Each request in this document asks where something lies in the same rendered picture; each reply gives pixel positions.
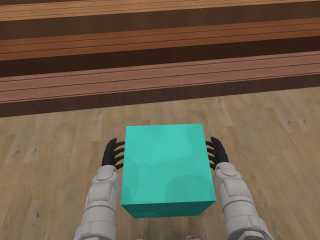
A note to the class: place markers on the left robot forearm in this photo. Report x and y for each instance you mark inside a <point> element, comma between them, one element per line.
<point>98,220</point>

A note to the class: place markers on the left robot hand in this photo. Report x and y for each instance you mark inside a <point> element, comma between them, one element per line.
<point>109,154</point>

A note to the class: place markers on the right robot forearm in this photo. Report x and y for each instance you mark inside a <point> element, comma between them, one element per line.
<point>242,219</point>

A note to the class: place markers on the carton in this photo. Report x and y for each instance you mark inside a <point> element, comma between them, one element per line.
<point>166,171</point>

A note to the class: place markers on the right robot hand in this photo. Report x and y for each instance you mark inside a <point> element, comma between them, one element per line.
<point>218,152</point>

